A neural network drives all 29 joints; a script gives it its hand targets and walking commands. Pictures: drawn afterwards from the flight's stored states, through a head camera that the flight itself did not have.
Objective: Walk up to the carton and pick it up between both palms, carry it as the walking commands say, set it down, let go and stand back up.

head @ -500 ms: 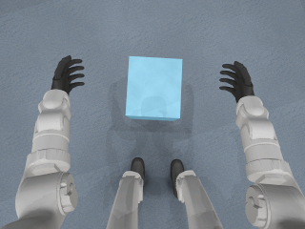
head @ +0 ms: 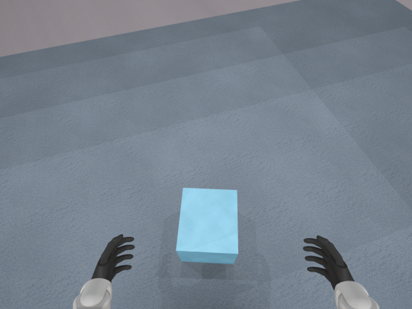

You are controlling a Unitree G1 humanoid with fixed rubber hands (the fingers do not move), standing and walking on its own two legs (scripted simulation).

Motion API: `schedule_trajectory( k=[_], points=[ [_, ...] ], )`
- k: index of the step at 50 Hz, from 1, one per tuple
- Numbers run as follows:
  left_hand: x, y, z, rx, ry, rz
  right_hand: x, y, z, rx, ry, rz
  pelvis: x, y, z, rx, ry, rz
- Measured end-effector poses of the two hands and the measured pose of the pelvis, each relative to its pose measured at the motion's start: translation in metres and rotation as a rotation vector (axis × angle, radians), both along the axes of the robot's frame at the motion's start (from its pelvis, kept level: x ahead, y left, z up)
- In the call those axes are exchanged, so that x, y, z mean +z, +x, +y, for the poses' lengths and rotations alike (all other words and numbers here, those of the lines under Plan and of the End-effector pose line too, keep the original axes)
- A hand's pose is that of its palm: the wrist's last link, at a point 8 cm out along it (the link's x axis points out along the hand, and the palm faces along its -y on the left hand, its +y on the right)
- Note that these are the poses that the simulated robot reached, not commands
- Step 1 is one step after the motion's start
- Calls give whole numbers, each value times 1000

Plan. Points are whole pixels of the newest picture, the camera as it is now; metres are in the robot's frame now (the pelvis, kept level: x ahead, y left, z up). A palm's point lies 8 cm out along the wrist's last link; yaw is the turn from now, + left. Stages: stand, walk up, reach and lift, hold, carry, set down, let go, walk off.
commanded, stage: let go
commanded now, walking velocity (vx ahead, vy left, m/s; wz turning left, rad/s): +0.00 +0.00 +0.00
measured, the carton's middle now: (208, 226) +0.48 +0.01 -0.65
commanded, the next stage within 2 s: stand in 0.56 s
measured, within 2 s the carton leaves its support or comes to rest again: neither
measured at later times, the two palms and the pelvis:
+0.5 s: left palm (91, 305) +0.16 +0.23 -0.05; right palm (349, 293) +0.17 -0.23 -0.05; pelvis +0.01 +0.00 +0.01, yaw +0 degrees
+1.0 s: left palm out of the picture +0.15 +0.29 -0.07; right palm (372, 295) +0.17 -0.28 -0.08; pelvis +0.03 +0.00 +0.01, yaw +0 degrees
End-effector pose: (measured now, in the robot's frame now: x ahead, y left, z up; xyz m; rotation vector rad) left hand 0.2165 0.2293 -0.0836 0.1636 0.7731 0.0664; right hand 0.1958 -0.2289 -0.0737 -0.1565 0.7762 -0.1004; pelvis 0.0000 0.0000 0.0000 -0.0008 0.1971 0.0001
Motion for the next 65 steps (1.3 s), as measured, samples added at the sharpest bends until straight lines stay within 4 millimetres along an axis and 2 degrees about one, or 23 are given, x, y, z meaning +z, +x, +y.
schedule_trajectory(
  k=[6,13,28,37,42,52,65],
  points=[
    [17,-34,4,9,0,-1,15,-24,3,6,12,-4,9,7,0,3,1,-123],
    [28,-50,3,2,-8,11,20,-28,5,37,16,3,12,7,3,0,3,-241],
    [29,-52,5,10,3,16,21,-28,-3,31,-20,43,10,6,2,-2,3,-296],
    [18,-66,51,36,178,89,7,-33,-39,7,-159,85,8,14,2,-3,-2,-214],
    [16,-68,64,49,213,127,3,-32,-50,3,-185,117,8,21,2,-3,-1,-202],
    [9,-65,64,49,217,165,-4,-32,-56,-6,-197,165,10,29,2,-2,1,-201],
    [6,-74,66,58,221,209,-9,-53,-65,-29,-206,231,13,27,1,-2,3,-216]
  ],
)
